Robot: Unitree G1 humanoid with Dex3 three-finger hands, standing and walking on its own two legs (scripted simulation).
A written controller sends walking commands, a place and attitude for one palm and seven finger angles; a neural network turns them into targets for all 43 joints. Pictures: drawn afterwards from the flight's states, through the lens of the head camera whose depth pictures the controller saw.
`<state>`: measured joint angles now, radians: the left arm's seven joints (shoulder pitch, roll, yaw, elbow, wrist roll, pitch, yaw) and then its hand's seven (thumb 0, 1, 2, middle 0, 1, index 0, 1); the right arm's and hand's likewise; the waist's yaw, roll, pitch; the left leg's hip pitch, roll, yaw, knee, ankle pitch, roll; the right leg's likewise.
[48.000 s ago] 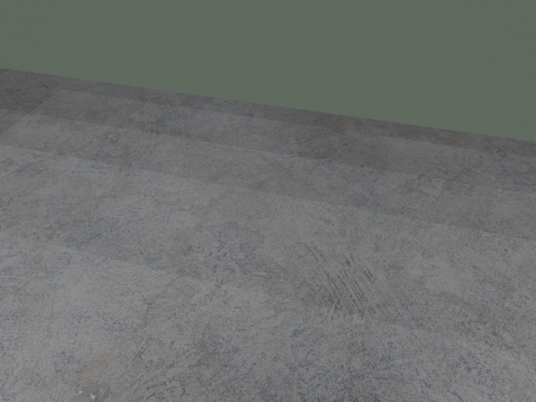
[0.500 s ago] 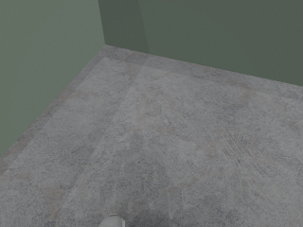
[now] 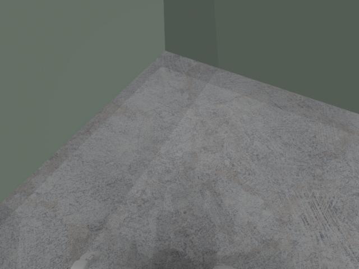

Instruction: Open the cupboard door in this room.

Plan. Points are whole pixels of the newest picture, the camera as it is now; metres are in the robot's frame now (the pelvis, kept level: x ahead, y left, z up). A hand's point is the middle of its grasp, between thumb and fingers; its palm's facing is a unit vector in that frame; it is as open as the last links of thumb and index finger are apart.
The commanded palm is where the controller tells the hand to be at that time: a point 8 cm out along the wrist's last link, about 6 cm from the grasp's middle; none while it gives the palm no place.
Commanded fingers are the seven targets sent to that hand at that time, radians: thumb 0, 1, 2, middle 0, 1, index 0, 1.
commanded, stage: turn to face it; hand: left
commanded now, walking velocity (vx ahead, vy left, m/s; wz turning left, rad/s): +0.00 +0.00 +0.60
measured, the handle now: out of the picture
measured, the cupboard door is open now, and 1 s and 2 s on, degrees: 47 47 47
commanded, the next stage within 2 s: none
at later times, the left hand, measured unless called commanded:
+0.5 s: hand out of the picture +0.03 +0.20 -0.19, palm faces +0.36 -0.90 -0.25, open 7.4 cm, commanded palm none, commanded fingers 0.00 0.90 0.90 -0.20 -0.30 -0.20 -0.30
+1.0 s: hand out of the picture +0.02 +0.14 -0.17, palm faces +0.62 -0.76 -0.21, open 7.4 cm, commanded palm none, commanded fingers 0.00 0.90 0.90 -0.20 -0.30 -0.20 -0.30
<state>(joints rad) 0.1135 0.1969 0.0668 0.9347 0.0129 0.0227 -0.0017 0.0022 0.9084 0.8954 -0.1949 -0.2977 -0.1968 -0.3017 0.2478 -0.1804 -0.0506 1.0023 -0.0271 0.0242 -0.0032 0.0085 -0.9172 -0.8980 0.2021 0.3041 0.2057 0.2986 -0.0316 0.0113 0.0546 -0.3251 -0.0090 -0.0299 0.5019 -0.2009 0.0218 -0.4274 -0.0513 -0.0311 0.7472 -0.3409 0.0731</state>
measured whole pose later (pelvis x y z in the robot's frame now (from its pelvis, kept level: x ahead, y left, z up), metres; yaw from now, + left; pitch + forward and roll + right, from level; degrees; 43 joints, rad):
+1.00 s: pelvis +0.09 -0.05 +0.00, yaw +39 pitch +1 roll +2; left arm 0.22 0.20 0.04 0.88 0.02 0.01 0.00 0.00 0.90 0.89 -0.20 -0.30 -0.20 -0.30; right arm 0.12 -0.24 -0.07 0.90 -0.01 0.07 0.03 0.01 -0.91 -0.90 0.20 0.30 0.20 0.30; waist 0.00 -0.05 0.11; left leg -0.36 0.02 0.11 0.70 -0.39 -0.05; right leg -0.22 -0.16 -0.23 0.58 -0.35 0.03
